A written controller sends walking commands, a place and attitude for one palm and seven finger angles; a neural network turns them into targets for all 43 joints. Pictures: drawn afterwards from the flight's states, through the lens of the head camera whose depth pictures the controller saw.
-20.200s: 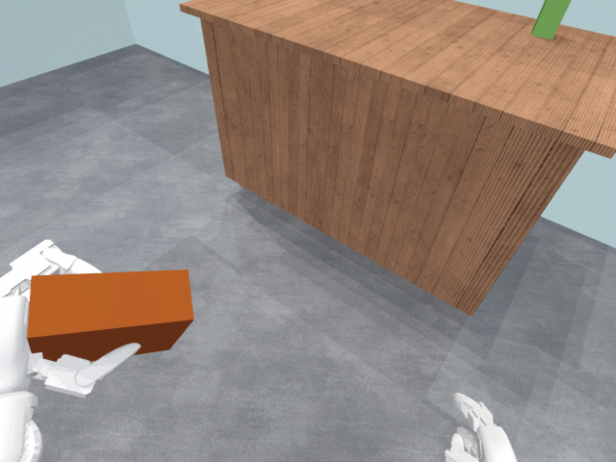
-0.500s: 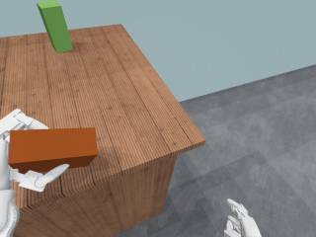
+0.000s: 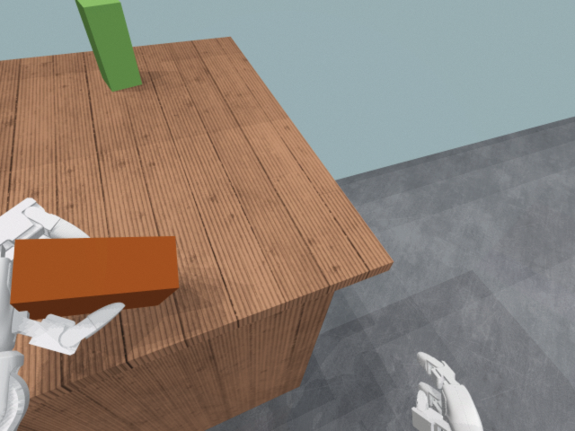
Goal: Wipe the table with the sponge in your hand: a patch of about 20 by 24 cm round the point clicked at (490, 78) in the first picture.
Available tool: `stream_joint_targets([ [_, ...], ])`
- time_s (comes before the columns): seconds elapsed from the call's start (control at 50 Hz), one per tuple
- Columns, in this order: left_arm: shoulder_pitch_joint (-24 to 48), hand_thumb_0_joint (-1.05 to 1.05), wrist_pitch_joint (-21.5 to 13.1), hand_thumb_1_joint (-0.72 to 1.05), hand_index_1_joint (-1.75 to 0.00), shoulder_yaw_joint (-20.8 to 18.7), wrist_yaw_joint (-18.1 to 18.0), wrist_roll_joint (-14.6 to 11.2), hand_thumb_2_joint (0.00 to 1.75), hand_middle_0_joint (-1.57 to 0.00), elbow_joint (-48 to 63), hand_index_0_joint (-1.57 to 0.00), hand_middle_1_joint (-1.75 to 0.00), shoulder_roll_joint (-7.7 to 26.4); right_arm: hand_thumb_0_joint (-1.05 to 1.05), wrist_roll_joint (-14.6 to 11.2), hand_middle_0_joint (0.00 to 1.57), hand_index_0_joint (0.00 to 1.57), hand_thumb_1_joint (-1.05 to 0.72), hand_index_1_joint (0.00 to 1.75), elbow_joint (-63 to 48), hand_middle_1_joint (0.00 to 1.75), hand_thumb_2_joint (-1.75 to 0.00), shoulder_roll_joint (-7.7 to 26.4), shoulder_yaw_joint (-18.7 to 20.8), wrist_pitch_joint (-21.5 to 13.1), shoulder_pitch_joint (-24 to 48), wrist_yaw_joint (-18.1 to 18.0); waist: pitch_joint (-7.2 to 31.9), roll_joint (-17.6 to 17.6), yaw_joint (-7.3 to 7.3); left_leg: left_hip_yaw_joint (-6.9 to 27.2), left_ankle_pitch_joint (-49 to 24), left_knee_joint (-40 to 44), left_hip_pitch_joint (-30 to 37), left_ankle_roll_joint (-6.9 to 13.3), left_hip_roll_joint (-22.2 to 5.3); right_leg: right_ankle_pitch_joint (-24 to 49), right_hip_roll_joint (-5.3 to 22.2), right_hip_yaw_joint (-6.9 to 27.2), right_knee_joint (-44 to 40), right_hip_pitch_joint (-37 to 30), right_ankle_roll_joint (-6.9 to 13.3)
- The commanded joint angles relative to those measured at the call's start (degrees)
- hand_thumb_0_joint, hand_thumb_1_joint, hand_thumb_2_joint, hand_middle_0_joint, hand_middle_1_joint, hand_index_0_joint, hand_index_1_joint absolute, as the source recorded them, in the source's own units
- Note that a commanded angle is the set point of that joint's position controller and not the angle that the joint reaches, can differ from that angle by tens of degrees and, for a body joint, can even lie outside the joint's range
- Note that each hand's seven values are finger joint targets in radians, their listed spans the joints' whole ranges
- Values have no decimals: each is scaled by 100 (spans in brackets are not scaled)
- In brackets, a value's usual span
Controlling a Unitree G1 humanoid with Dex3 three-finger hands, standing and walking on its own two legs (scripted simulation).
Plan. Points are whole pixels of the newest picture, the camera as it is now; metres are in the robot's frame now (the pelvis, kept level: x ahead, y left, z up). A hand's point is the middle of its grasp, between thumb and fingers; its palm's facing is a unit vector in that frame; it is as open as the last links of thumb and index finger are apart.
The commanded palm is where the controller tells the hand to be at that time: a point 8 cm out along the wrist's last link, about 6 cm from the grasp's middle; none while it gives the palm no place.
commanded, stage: look again from close up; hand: left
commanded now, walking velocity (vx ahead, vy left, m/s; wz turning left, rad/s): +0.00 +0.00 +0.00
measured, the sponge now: (124, 277) +0.23 +0.20 +0.14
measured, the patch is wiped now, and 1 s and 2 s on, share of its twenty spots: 0.00 0.05 0.05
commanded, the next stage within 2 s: turn the palm down, sponge in hand in 0.30 s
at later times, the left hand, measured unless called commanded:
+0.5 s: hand (43, 238) +0.24 +0.27 +0.19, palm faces +0.46 -0.78 -0.43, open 9.7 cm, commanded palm +0.16 +0.28 +0.19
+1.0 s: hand (70, 268) +0.22 +0.23 +0.18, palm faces +0.40 -0.57 -0.72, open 9.7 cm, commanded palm +0.17 +0.26 +0.23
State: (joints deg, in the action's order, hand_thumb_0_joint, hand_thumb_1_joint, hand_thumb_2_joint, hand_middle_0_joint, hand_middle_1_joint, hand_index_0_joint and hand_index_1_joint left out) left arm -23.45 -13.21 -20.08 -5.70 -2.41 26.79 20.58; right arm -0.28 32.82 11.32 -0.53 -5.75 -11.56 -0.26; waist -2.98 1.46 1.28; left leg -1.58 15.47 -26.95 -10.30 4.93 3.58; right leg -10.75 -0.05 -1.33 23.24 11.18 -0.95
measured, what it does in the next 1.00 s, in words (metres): shifts its weight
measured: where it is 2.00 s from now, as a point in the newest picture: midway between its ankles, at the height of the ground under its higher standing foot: outside the picture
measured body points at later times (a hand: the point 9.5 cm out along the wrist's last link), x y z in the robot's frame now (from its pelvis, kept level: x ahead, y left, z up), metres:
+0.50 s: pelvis -0.01 -0.02 +0.00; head +0.00 +0.00 +0.45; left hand +0.21 +0.31 +0.21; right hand +0.18 -0.23 -0.08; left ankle -0.01 +0.05 -0.74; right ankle +0.02 -0.13 -0.74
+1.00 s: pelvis +0.00 -0.07 -0.01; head -0.01 -0.09 +0.44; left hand +0.19 +0.26 +0.22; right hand +0.22 -0.29 -0.09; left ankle -0.01 +0.05 -0.74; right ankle +0.02 -0.13 -0.74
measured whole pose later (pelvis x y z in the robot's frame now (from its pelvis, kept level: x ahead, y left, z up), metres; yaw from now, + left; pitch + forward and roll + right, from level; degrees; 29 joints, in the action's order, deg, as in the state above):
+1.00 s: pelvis +0.00 -0.07 -0.01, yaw +2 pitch -1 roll +0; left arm -12.5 10.1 -21.2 0.3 7.7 21.6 33.9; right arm -1.2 34.5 16.0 -1.7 -0.9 -7.9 -6.5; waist 0.7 -3.4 5.2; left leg 1.4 18.2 -33.5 -14.1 0.4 1.3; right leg -16.4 -3.3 -2.5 33.3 15.9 4.1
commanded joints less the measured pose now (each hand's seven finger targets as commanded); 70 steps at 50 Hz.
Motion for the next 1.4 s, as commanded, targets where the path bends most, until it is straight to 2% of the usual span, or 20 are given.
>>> stream_joint_targets([
  [0.0, 252, 0, -322, 10, -160, -502, -90, -12, 130, -120, 1086, -120, -160, 778, 0, -30, 20, 20, -90, 30, -859, 30, -90, 774, 305, -309, 425, -102, 826, -616, -5, 645, -1423, 735, -455, -628, -761, 977, 163, 126, 61, -861, 223],
  [0.22, 378, 0, -298, 10, -160, -444, -121, 17, 130, -120, 929, -120, -160, 775, 0, -35, 20, 20, -90, 30, -823, 30, -90, 795, 318, -363, 434, -147, 674, -386, 10, 665, -576, 864, -707, -419, -716, 696, 223, 263, -128, -930, 203],
  [0.36, 436, 0, -290, 10, -160, -444, -135, 29, 130, -120, 1058, -120, -160, 808, 0, -41, 20, 20, -90, 30, -802, 30, -90, 803, 338, -392, 447, -154, 782, -376, -1, 667, -856, 734, -600, -397, -690, 941, 289, 318, -124, -1004, 234],
  [0.38, 5807, 0, -1003, 10, -160, -1684, -256, 181, 130, -120, 2742, -120, -160, 5191, 0, -377, 20, 20, -90, 30, -1699, 30, -90, 1128, -898, -170, -456, -606, 459, -1883, -490, 1168, 664, 791, -2212, -254, -728, -494, -252, 253, 861, -1474, -218],
  [0.4, 4040, 0, 22, 10, -160, -1676, -57, 757, 130, -120, -339, -120, -160, 2538, 0, 233, 20, 20, -90, 30, -706, 30, -90, 604, 114, -248, 421, -470, 1310, -1490, 238, 731, -1167, 519, -184, -893, -456, -101, -247, -72, 868, -278, 332],
  [0.42, 2873, 0, 457, 10, -160, -551, 64, 247, 130, -120, -749, -120, -160, 1626, 0, 169, 20, 20, -90, 30, -651, 30, -90, 926, 238, -231, 261, -185, 1354, -1312, 129, 730, -2372, 458, 437, -1185, -470, 191, -315, -367, 794, 263, 424],
  [0.46, 2737, 0, 1053, 10, -160, -939, 383, -216, 130, -120, -606, -120, -160, 1773, 0, 70, 20, 20, -90, 30, -564, 30, -90, 1237, 283, -159, 583, -204, 1519, -905, 373, 516, -2195, 334, 554, -1003, -410, 528, -245, -240, 647, 172, 384],
  [0.48, 2368, 0, 1428, 10, -160, -400, 524, -253, 130, -120, -802, -120, -160, 1233, 0, -83, 20, 20, -90, 30, -675, 30, -90, 1168, 130, -65, 910, -149, 1203, -821, 369, 432, -1783, 331, 289, -956, -419, 437, -268, -279, 680, 236, 385],
  [0.56, 1582, 0, 1624, 10, -160, -393, 571, 476, 130, -120, 655, -120, -160, 1767, 0, 31, 20, 20, -90, 30, -889, 30, -90, 1137, 105, 116, 1177, -58, 1097, -445, 305, 379, -1548, 326, -23, -591, -425, 476, -227, -307, 643, 125, 347],
  [0.64, 1349, 0, 1262, 10, -160, -1356, 294, 317, 130, -120, 980, -120, -160, 2369, 0, 85, 20, 20, -90, 30, -900, 30, -90, 1078, 139, 216, 1173, -242, 1354, -40, 345, 281, -1215, 109, -147, -424, -382, 237, -226, -214, 576, 115, 281],
  [0.68, 1823, 0, 1396, 10, -160, -1512, 192, 411, 130, -120, 840, -120, -160, 2672, 0, -1, 20, 20, -90, 30, -858, 30, -90, 1105, 99, 311, 1242, -313, 1296, -523, 299, 170, -875, 46, -233, -384, -343, -38, -188, -102, 554, 313, 282],
  [0.72, 1667, 0, 1595, 10, -160, -1139, 161, 467, 130, -120, 480, -120, -160, 2279, 0, 1, 20, 20, -90, 30, -762, 30, -90, 1011, 103, 270, 1053, -386, 926, -645, 263, 157, -831, -15, -344, -374, -295, 5, -119, -111, 467, 345, 279],
  [0.78, 2126, 0, 1961, 10, -160, -1172, 172, 642, 130, -120, 485, -120, -160, 2689, 0, -83, 20, 20, -90, 30, -787, 30, -90, 1115, 91, 271, 1177, -520, 1005, -821, 230, 83, -606, -135, -346, -313, -254, -273, -50, 86, 354, 397, 255],
  [0.9, 2417, 0, 1976, 10, -160, -797, 419, 1070, 130, -120, 733, -120, -160, 2855, 0, -81, 20, 20, -90, 30, -820, 30, -90, 997, 79, 136, 1143, -694, 1156, -569, 217, 74, -722, -327, -417, -265, -248, -321, 156, 457, 183, 124, 163],
  [1.0, 2168, 0, 2147, 10, -160, -1168, 630, 1080, 130, -120, 489, -120, -160, 3217, 0, -160, 20, 20, -90, 30, -799, 30, -90, 975, 98, 178, 1158, -717, 1144, -215, 343, 154, -767, -460, -758, -351, -340, 211, 479, 919, 130, -350, -16],
  [1.08, 1931, 0, 2261, 10, -160, -1466, 520, 1251, 130, -120, 785, -120, -160, 3584, 0, -234, 20, 20, -90, 30, -841, 30, -90, 956, 122, 236, 1275, -657, 1305, -645, 514, 98, -965, -479, -668, -371, -310, 483, 449, 923, 288, -415, 37],
  [1.14, 1578, 0, 2327, 10, -160, -1374, 479, 1316, 130, -120, 926, -120, -160, 3467, 0, -193, 20, 20, -90, 30, -889, 30, -90, 981, 175, 259, 1070, -622, 1463, -341, 489, 141, -1103, -443, -671, -347, -348, 891, 441, 755, 393, -480, -21],
  [1.18, 1677, 0, 2532, 10, -160, -1291, 445, 1420, 130, -120, 701, -120, -160, 3464, 0, -280, 20, 20, -90, 30, -866, 30, -90, 998, 122, 262, 1286, -637, 1116, -486, 504, 82, -962, -393, -652, -329, -340, 362, 355, 721, 313, -171, 60],
  [1.34, 2333, 0, 2972, 10, -160, -716, 493, 2031, 130, -120, 1054, -120, -160, 3545, 0, -273, 20, 20, -90, 30, -960, 30, -90, 1062, 86, 240, 1359, -747, 1274, -409, 489, 186, -882, -80, -350, -263, -323, 19, 200, 450, 273, -135, 115],
  [1.38, 2563, 0, 3106, 10, -160, -754, 472, 2214, 130, -120, 1113, -120, -160, 3667, 0, -323, 20, 20, -90, 30, -961, 30, -90, 1021, -1, 212, 1692, -744, 1184, -731, 570, 210, -806, 16, -242, -292, -305, -196, 146, 480, 234, -98, 193],
])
